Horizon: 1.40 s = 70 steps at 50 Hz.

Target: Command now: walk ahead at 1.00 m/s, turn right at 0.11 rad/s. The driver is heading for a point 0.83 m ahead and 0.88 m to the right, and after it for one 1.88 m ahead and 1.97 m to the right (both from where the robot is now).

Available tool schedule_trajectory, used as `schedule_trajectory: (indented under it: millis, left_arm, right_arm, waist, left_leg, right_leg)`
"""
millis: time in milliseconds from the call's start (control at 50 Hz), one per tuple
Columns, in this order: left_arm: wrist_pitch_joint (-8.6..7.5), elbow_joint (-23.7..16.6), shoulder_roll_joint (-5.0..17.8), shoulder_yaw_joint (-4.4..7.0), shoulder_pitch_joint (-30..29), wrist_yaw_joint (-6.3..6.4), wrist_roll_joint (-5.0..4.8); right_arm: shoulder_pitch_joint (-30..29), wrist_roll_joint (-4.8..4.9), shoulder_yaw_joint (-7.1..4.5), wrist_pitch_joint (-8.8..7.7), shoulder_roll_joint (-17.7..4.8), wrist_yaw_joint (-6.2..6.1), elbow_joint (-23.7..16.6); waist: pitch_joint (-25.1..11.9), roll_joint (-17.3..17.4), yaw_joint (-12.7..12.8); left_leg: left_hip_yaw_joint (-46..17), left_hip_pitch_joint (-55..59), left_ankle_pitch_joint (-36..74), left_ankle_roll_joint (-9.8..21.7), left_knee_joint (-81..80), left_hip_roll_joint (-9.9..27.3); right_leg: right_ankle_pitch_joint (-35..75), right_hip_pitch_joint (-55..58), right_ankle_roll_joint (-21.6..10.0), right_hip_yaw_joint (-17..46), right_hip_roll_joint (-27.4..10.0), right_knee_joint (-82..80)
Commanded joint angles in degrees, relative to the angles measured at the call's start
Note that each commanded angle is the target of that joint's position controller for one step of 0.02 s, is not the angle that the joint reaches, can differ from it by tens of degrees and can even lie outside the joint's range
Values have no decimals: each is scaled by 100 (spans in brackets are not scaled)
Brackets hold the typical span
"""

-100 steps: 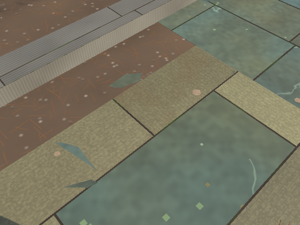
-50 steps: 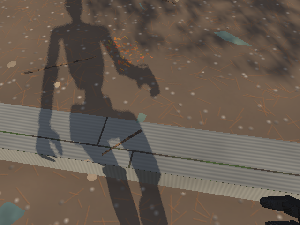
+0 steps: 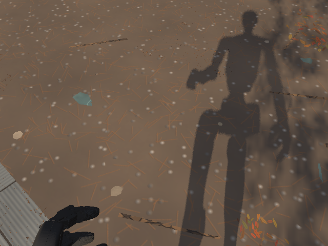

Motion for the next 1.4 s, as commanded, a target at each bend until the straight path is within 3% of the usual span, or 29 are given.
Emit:
schedule_trajectory:
  millis: [20, 120, 180, 200, 220, 240, 280, 340, 400, 440, 500, 560, 580, 600, 620, 660, 740, 880, 940, 1000, 1020, 1040, 1060, 1100, 1160, 1220, 1340, 1360, 1400]
  left_arm:
    - [8, -166, 270, 1, -37, -174, -89]
    - [72, 136, 650, 167, -122, -226, -108]
    - [87, 899, 1238, 480, 2130, -115, -62]
    - [99, 1163, 1495, 623, 2812, -18, -18]
    - [133, 1153, 1991, 722, 2448, 29, 2]
    - [137, 979, 1795, 767, 2283, 34, -141]
    - [70, 1117, 1379, 683, 2080, 101, -170]
    - [-95, 1198, 1224, 574, 2026, 162, -172]
    - [-238, 1045, 1401, 623, 1718, 126, -152]
    - [-267, 1049, 1507, 694, 1755, 65, -217]
    - [-244, 1165, 1668, 778, 2173, 27, -287]
    - [-207, 1124, 1872, 821, 2033, 46, -170]
    - [-254, 936, 1184, 629, 1872, 61, -117]
    - [-234, 510, 478, 416, 2467, 76, -400]
    - [-125, 580, 894, 405, 2185, 127, -241]
    - [7, 588, 1050, 446, 1419, 9, -77]
    - [315, 209, 649, 336, 870, -243, 6]
    - [344, -288, 691, 178, -373, -446, -30]
    - [301, -127, 836, 223, -148, -413, -39]
    - [218, 721, 1427, 575, 2615, -196, -62]
    - [288, 867, 1720, 802, 2672, -32, -264]
    - [383, 540, 2401, 846, 1806, -6, -39]
    - [430, 332, 2397, 925, 2195, 46, -44]
    - [293, 679, 1778, 783, 2020, 160, -99]
    - [27, 708, 1442, 613, 1621, 188, -97]
    - [-121, 738, 1461, 628, 1514, 125, -132]
    - [-119, 875, 1647, 767, 1889, 59, -200]
    - [-103, 885, 1742, 789, 1903, 77, -174]
    - [-134, 858, 1852, 788, 1579, 35, -130]
  right_arm:
    - [-912, 118, -78, -264, -538, 30, -546]
    - [-166, -71, -170, -145, -1013, -63, -342]
    - [-546, -246, -250, 133, -1306, -262, -498]
    - [-883, -271, -173, 106, -1023, -263, -692]
    - [-453, -25, 33, -9, -312, -129, -1144]
    - [-975, -84, 88, -112, -594, -146, -1284]
    - [-1553, -127, 161, -241, -702, -85, -1466]
    - [-1714, -351, 247, 66, -558, -5, -1727]
    - [-2636, -242, 392, 165, -395, 107, -2272]
    - [-2946, -82, 472, 160, -183, 214, -2304]
    - [-2828, -48, 344, 159, -502, 132, -2154]
    - [-833, -94, 11, 98, -1118, -119, -1651]
    - [348, -254, -152, 75, -1542, -256, -1505]
    - [-19, -401, -222, 101, -1975, -223, -1553]
    - [-597, -302, -243, 156, -1613, -189, -1604]
    - [-1078, -232, -50, 163, -766, -139, -1500]
    - [-772, -38, 35, -17, -437, -71, -927]
    - [-865, -47, -21, -140, -742, -56, -567]
    - [-475, -46, -116, -26, -1182, -149, -526]
    - [-1035, -125, -236, 254, -1531, -210, -802]
    - [-1210, -105, -220, 274, -1238, -130, -841]
    - [-558, -159, -6, 186, -531, -47, -1427]
    - [-1062, -103, -12, 27, -907, -47, -1762]
    - [-1614, -125, 63, -91, -901, -56, -1814]
    - [-1356, -337, 116, 265, -795, -72, -1643]
    - [-2311, -239, 244, 357, -473, 17, -2046]
    - [-2770, 8, 208, 298, -637, 67, -2084]
    - [-2463, 3, 132, 282, -803, 21, -1990]
    - [-551, -62, -114, 222, -1287, -153, -1558]
  waist:
    - [683, 114, 360]
    - [167, 691, 235]
    - [-751, 689, 1380]
    - [-824, 106, 1566]
    - [-1295, -1883, 634]
    - [-1437, -552, 970]
    - [-104, 563, 564]
    - [588, 605, 34]
    - [1142, 365, 29]
    - [956, 90, 263]
    - [480, -109, 451]
    - [-804, -21, -641]
    - [-1516, 612, -1041]
    - [-2244, 2525, -263]
    - [-1601, 1750, -201]
    - [-234, 542, -193]
    - [438, 662, 172]
    - [1075, 305, 355]
    - [650, 546, 554]
    - [-638, 609, 1900]
    - [-580, -397, 1810]
    - [-755, -1355, 571]
    - [-1690, -596, 1133]
    - [111, 466, 611]
    - [605, 644, -27]
    - [887, 382, 72]
    - [477, -110, 503]
    - [257, -102, 358]
    - [-754, 218, -762]
  left_leg:
    - [-423, -1170, 2629, 418, -2284, 1052]
    - [454, 1216, 7332, -188, -1309, 1604]
    - [763, 922, 8357, -530, 2596, 1701]
    - [606, -1056, 4309, -461, 4832, 1165]
    - [142, -3965, -814, -915, 7151, 256]
    - [-543, -4373, -174, -776, 7277, 530]
    - [-616, -4174, 313, -703, 6260, 1065]
    - [-554, -3675, -237, -891, 5316, 1330]
    - [-155, -2793, 586, -1006, 3149, 1459]
    - [114, -1338, 2051, -987, 1815, 1180]
    - [39, -991, 2441, -870, 1054, 960]
    - [52, 1165, 1047, -730, 1036, 896]
    - [-1292, 2356, -1056, -584, 926, 2171]
    - [-4776, 3027, -2207, -48, -509, 3748]
    - [-5009, 2440, -3105, 154, -833, 3536]
    - [-2905, 1012, -1506, -6, -678, 2957]
    - [-924, 95, 606, -271, -1070, 2560]
    - [1488, -173, 3318, -573, -1655, 1912]
    - [1694, 696, 7164, -729, -571, 2052]
    - [1409, -210, 7552, -569, 3241, 2326]
    - [1412, -1667, 2486, -697, 5607, 1237]
    - [869, -3937, -1040, -971, 7532, 653]
    - [-366, -4598, -709, -965, 7730, 683]
    - [-501, -4465, -204, -911, 6156, 1290]
    - [-434, -3261, -645, -1121, 4961, 1581]
    - [-150, -2498, 430, -1221, 3249, 1617]
    - [-173, -1152, 2102, -1002, 1035, 1094]
    - [-161, -818, 1633, -964, 919, 920]
    - [-119, 1356, 551, -824, 998, 982]
  right_leg:
    - [1708, 1633, -151, -339, -69, -2140]
    - [1489, 2264, -491, -1041, 826, -3022]
    - [752, 4475, -858, -903, 1195, -3797]
    - [263, 6095, -1143, 81, 547, -3347]
    - [265, 7797, -2381, 3530, -987, -3797]
    - [27, 7401, -2442, 4366, -1011, -4788]
    - [70, 5540, -2012, 3557, -791, -5290]
    - [266, 3686, -1784, 2803, -267, -5647]
    - [593, 2110, -1520, 2121, 239, -6168]
    - [1196, 1615, -1181, 1815, 496, -6314]
    - [2445, 3091, -836, 1996, 304, -5692]
    - [3663, 3279, -400, 1791, 582, -2474]
    - [1488, 2368, -357, 1407, 888, -414]
    - [-1485, 992, -221, 843, 1303, 1269]
    - [-973, 229, -323, 671, 794, 1681]
    - [-335, 213, -292, 489, 276, 1155]
    - [-259, 170, -153, 432, -131, 789]
    - [1509, 1067, -374, -621, 163, -1821]
    - [1127, 1979, -687, -1186, 802, -2361]
    - [364, 5120, -1157, -619, 1155, -2827]
    - [88, 6215, -1305, 214, 854, -3345]
    - [804, 7138, -2137, 3153, -526, -3628]
    - [-740, 7568, -2754, 4718, -1038, -4802]
    - [-717, 5514, -2181, 4226, -787, -5494]
    - [415, 3423, -1908, 2946, -85, -5522]
    - [506, 2209, -1667, 2305, 450, -5806]
    - [1786, 3236, -964, 2501, 415, -5170]
    - [2466, 3570, -852, 2560, 407, -4646]
    - [3077, 3078, -530, 2109, 791, -2065]
Next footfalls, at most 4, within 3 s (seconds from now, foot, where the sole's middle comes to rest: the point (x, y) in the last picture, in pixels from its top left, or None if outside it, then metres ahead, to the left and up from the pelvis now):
0.20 right None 0.36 -0.10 -0.77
0.58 left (162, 180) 0.82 0.00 -0.77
1.02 right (238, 139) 1.04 -0.40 -0.77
1.40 left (264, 89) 1.42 -0.63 -0.77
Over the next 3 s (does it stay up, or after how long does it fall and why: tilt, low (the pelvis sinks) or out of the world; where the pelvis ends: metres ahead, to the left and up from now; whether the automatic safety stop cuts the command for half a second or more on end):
stays up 1.46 -1.91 0.00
